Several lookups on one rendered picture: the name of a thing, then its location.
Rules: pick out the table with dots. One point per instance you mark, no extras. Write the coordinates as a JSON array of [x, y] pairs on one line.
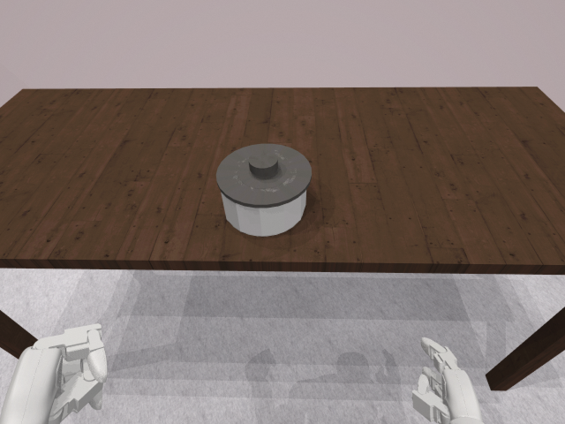
[[445, 180]]

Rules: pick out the robot left hand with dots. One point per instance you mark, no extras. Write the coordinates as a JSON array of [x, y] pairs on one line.
[[41, 373]]

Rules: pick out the lid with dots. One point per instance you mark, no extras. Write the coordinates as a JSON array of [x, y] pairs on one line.
[[239, 185]]

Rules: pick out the pot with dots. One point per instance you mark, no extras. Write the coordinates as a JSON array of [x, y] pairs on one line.
[[263, 222]]

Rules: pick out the robot right hand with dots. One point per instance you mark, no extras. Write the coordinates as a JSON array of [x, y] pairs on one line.
[[454, 395]]

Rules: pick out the knob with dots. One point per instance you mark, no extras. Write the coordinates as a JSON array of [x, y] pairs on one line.
[[263, 163]]

